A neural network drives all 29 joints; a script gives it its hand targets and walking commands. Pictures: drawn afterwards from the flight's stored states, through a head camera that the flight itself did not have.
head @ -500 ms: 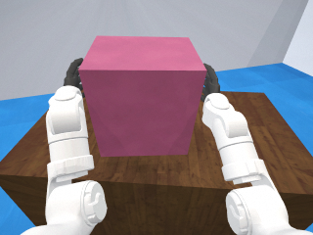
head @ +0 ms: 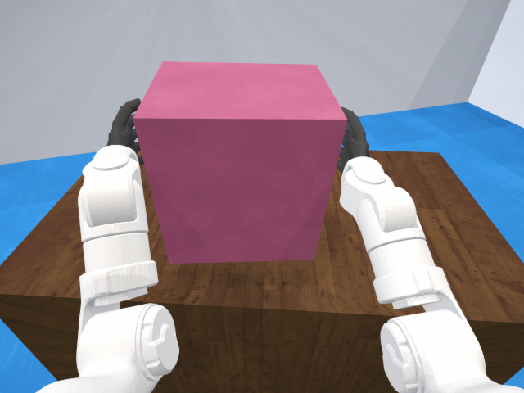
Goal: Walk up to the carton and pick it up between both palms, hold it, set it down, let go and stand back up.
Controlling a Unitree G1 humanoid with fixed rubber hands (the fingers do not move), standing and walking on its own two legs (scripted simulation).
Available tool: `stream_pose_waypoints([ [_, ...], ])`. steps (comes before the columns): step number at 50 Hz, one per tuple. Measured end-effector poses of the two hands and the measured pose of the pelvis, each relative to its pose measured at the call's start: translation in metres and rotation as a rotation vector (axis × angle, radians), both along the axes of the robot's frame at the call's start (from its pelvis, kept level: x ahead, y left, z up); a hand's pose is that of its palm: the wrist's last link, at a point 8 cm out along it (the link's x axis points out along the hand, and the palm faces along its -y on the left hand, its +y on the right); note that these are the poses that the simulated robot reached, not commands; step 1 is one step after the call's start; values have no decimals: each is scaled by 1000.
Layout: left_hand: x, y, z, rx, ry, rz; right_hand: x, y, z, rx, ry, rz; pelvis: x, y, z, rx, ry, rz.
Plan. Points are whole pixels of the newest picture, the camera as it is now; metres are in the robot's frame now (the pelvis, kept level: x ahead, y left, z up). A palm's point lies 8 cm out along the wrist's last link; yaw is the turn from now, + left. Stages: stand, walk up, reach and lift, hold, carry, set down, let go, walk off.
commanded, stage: hold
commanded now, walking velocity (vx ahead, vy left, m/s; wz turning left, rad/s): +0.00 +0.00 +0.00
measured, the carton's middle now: (242, 165) +0.41 +0.01 +0.21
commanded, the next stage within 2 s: none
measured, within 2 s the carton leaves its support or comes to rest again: neither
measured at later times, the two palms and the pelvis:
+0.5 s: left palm (119, 156) +0.37 +0.17 +0.26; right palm (351, 163) +0.36 -0.15 +0.24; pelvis +0.00 +0.00 +0.00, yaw +0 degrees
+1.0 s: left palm (122, 152) +0.37 +0.16 +0.26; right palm (353, 161) +0.36 -0.15 +0.24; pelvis +0.00 +0.00 +0.00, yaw +0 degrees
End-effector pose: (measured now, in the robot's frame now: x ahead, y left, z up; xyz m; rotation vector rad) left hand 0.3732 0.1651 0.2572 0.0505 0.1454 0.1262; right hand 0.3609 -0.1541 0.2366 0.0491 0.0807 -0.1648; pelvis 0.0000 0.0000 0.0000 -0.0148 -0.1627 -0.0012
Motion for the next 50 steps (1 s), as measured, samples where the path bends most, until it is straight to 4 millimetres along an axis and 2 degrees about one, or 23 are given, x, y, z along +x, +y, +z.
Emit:
stream_pose_waypoints([
  [10, -3, 5, -3, 6, 14, 15, 1, 6, -6, 5, 16, 6, 3, 3, 0, -3, -13, 0],
  [16, -6, 9, -1, -2, -21, 13, -1, 9, 0, -7, -18, 11, 3, 3, 0, -7, -8, 6],
  [37, -9, 0, 5, 10, -10, 10, -8, 1, -2, 13, -6, -1, -1, 3, 0, -1, -23, -5],
  [50, -4, 0, 5, 16, -5, 15, 1, 1, 1, 8, -1, 9, -4, -4, 0, 1, 3, 7],
])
